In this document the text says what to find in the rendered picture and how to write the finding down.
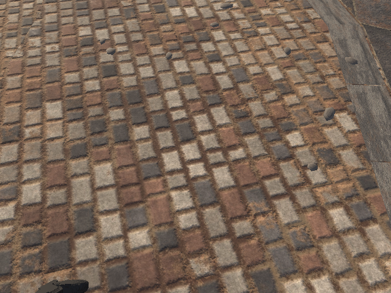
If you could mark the robot left hand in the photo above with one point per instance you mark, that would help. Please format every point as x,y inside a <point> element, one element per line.
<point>67,286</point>

